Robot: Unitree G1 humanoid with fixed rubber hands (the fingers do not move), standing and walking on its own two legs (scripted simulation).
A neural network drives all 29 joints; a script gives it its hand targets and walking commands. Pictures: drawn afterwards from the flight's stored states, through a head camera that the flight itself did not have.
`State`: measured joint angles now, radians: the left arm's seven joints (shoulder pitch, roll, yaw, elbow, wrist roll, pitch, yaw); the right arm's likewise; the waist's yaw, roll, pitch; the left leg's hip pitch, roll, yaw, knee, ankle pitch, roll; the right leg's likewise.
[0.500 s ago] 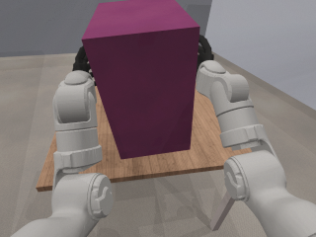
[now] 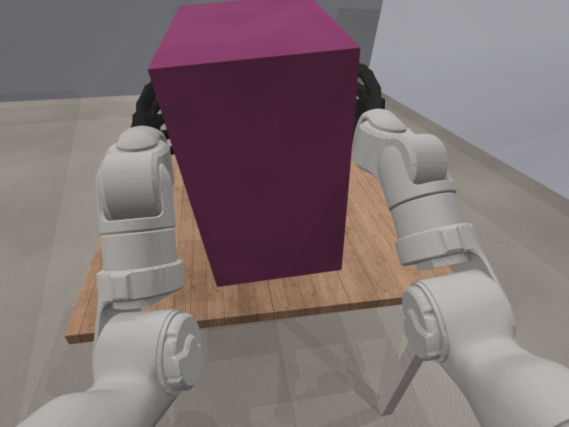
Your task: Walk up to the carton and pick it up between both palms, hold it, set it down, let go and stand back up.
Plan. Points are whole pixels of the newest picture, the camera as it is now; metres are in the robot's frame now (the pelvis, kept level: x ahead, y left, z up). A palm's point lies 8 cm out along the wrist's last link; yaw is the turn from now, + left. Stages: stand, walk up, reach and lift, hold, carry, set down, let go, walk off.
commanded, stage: hold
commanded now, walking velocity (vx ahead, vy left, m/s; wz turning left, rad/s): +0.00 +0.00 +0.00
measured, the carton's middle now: (262, 141) +0.39 +0.01 +0.27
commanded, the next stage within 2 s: none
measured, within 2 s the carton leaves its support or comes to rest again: neither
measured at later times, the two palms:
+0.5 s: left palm (149, 140) +0.35 +0.15 +0.29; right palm (367, 122) +0.37 -0.12 +0.31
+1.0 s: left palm (150, 140) +0.35 +0.14 +0.29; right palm (367, 122) +0.36 -0.12 +0.31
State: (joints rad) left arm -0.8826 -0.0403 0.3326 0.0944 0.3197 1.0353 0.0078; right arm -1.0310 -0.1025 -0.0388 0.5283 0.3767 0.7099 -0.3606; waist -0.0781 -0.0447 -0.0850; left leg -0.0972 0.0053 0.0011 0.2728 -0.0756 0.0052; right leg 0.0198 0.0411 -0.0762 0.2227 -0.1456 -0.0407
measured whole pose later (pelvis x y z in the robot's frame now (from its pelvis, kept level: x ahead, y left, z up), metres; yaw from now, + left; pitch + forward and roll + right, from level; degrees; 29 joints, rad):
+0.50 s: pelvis +0.00 +0.00 +0.00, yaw +0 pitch -6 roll -1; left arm -0.87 -0.04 0.32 0.07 0.32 1.04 0.01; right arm -1.03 -0.11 -0.03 0.52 0.39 0.71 -0.36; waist -0.08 -0.04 -0.09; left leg -0.09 0.00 0.00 0.27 -0.08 0.01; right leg 0.03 0.04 -0.07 0.21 -0.14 -0.04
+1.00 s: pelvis +0.00 +0.00 +0.00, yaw +0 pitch -6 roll -1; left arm -0.88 -0.04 0.33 0.08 0.32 1.04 0.01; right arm -1.03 -0.11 -0.03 0.53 0.38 0.71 -0.36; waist -0.08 -0.04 -0.08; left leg -0.09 0.00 0.00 0.27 -0.08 0.01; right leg 0.03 0.04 -0.07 0.22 -0.14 -0.04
